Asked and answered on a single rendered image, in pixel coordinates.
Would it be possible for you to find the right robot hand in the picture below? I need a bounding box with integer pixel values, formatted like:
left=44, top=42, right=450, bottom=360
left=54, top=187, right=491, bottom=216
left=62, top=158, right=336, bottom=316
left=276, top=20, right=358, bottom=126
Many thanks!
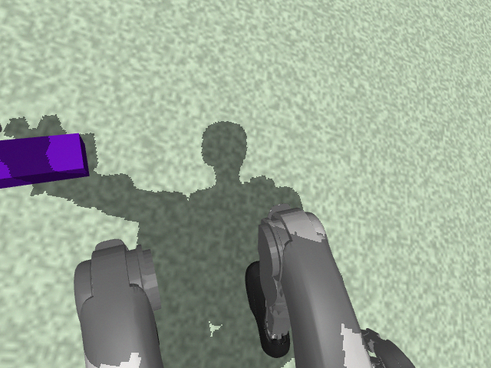
left=361, top=328, right=416, bottom=368

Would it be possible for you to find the carton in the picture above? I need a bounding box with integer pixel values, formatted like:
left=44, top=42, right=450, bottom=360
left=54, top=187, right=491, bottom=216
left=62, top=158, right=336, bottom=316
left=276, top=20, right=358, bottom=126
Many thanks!
left=0, top=133, right=90, bottom=189

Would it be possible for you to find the right robot foot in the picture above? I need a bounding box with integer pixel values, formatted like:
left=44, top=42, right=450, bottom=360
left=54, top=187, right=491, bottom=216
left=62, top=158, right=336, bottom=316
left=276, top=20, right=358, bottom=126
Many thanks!
left=245, top=261, right=290, bottom=358

